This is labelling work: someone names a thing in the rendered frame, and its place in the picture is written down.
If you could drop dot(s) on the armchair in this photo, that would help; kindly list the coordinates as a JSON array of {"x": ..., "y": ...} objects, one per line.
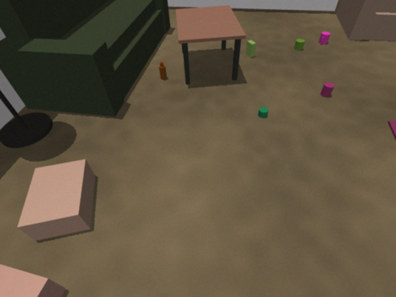
[{"x": 368, "y": 19}]

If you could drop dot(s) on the floor lamp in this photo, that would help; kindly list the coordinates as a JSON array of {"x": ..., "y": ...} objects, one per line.
[{"x": 24, "y": 130}]

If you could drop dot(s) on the sofa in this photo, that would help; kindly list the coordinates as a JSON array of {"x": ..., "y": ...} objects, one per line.
[{"x": 78, "y": 56}]

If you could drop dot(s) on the coffee table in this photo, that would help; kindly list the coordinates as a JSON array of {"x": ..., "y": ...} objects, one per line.
[{"x": 201, "y": 24}]

